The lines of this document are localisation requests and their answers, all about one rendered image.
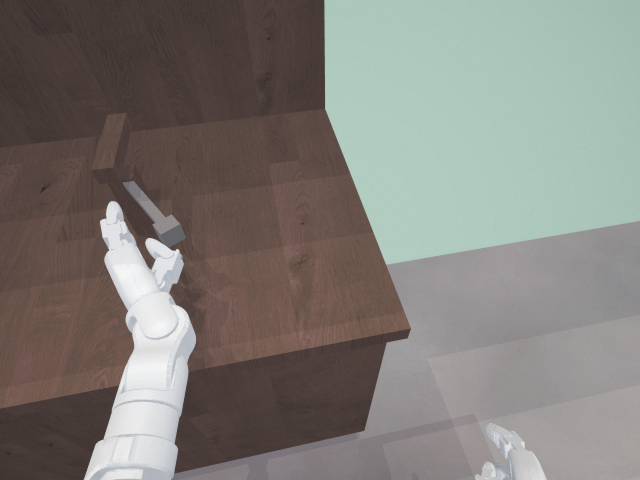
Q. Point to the robot left hand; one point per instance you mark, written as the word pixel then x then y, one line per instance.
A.
pixel 126 266

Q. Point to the tap lever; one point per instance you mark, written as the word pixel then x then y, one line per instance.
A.
pixel 168 228

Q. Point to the robot right hand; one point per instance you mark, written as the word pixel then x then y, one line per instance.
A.
pixel 522 464

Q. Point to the counter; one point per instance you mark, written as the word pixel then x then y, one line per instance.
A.
pixel 216 110

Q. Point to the left robot forearm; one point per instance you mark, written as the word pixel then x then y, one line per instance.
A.
pixel 139 443

